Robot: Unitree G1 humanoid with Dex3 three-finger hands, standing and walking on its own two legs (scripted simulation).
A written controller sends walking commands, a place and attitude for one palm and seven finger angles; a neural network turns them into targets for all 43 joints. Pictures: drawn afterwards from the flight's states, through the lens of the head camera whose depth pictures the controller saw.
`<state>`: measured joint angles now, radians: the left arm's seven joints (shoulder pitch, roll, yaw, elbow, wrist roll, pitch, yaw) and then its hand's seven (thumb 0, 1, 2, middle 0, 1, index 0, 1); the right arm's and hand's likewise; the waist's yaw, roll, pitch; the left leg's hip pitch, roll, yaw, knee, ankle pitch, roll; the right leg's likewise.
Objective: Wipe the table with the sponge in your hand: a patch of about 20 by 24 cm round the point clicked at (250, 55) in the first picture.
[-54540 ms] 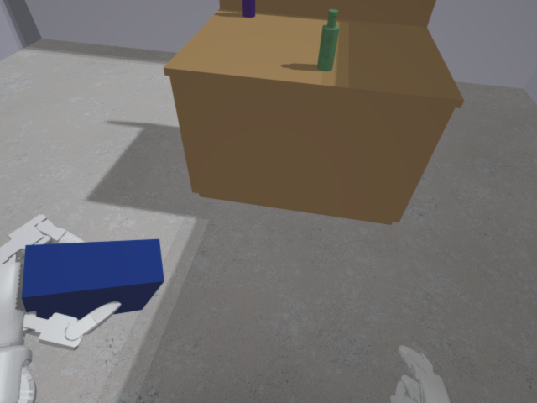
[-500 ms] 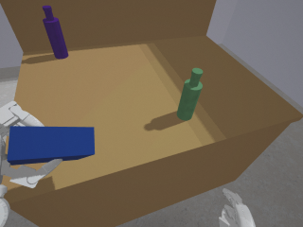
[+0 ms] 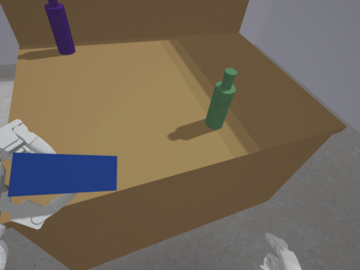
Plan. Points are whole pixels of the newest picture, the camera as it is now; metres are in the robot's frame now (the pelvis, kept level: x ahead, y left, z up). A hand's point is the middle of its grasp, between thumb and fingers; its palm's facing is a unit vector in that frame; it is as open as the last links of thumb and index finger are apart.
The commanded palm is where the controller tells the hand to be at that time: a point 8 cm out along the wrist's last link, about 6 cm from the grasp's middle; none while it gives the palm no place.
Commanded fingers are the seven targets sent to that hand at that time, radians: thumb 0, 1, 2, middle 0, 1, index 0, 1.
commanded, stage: step back with the hand held close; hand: left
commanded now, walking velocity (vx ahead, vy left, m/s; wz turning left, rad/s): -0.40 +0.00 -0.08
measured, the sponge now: (77, 176) +0.24 +0.18 +0.16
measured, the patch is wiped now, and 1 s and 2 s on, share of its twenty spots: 1.00 1.00 1.00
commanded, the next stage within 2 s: stop stepping back and stand still in 0.32 s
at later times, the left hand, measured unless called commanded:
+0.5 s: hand out of the picture +0.05 +0.22 +0.18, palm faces +0.30 -0.88 -0.36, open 9.4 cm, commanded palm +0.01 +0.27 +0.21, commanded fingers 0.00 0.10 1.30 -1.20 -1.60 -1.20 -1.60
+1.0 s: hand out of the picture -0.09 +0.23 +0.18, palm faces +0.35 -0.87 -0.34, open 9.4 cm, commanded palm -0.13 +0.27 +0.21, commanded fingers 0.00 0.10 1.30 -1.20 -1.60 -1.20 -1.60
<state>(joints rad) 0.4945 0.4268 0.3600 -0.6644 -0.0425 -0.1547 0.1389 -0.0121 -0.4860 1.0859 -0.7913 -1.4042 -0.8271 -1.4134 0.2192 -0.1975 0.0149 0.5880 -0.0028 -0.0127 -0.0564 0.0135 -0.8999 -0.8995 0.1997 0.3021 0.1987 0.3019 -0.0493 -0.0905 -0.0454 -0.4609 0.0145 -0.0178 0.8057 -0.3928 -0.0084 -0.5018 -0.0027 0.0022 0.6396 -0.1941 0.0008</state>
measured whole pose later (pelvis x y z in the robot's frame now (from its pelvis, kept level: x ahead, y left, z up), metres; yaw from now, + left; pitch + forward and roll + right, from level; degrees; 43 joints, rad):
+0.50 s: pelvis -0.16 +0.00 +0.00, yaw -2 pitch +2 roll +1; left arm 0.50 0.42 0.34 -0.61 -0.05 -0.13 0.12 -0.01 -0.49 1.09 -0.79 -1.40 -0.83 -1.41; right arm 0.23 -0.20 0.02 0.58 0.01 -0.06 -0.06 0.01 -0.90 -0.90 0.20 0.30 0.20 0.30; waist -0.02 -0.08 -0.09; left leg -0.43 0.02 0.02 0.97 -0.50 -0.01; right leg -0.54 -0.01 0.00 0.62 -0.12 -0.01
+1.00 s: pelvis -0.30 -0.01 -0.02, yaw -2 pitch +0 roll -2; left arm 0.45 0.42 0.37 -0.55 -0.05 -0.14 0.09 -0.01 -0.49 1.08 -0.79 -1.40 -0.83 -1.41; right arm 0.28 -0.20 0.03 0.65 0.03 -0.09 -0.04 0.02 -0.90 -0.90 0.20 0.30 0.20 0.30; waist -0.03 -0.04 -0.13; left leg -0.36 0.02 0.03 0.84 -0.54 0.06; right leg -0.54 0.03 -0.08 0.80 -0.30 -0.05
